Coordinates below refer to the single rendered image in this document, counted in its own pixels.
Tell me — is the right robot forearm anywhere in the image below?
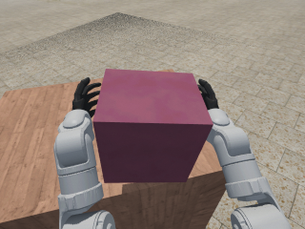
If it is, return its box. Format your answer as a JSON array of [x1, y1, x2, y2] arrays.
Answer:
[[206, 108, 292, 229]]

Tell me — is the robot right hand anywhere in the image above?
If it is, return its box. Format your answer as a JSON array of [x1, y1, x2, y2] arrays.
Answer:
[[197, 78, 219, 111]]

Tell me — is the robot left hand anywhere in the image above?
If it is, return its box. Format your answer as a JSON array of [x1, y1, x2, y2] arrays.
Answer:
[[71, 77, 102, 118]]

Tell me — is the right robot upper arm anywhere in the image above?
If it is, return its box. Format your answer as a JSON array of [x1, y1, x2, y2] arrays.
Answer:
[[231, 202, 290, 229]]

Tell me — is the left robot forearm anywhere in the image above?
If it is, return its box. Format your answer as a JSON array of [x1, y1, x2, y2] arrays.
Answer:
[[53, 109, 104, 229]]

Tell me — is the pedestal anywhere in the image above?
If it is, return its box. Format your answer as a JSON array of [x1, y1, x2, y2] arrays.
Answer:
[[0, 69, 227, 229]]

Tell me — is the carton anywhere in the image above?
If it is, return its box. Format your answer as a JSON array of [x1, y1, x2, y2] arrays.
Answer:
[[92, 69, 214, 183]]

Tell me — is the left robot upper arm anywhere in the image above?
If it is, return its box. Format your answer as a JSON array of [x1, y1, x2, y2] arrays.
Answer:
[[62, 210, 116, 229]]

